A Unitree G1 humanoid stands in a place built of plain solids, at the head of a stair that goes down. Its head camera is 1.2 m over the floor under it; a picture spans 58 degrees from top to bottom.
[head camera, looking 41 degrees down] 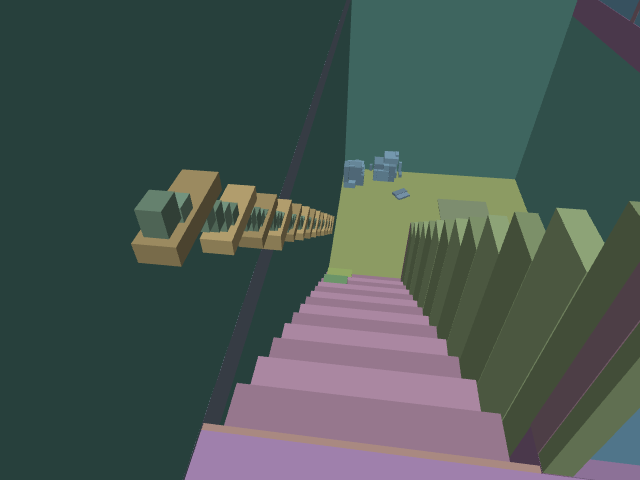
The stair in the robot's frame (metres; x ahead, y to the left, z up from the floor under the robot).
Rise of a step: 0.20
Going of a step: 0.25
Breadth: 0.92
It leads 7 degrees to the right of straight ahead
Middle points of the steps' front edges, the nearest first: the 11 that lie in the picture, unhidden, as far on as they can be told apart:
0.53 -0.12 0.00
0.78 -0.16 -0.20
1.03 -0.19 -0.41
1.28 -0.22 -0.61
1.53 -0.25 -0.81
1.77 -0.28 -1.02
2.02 -0.31 -1.22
2.27 -0.35 -1.42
2.52 -0.38 -1.63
2.77 -0.41 -1.83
3.02 -0.44 -2.04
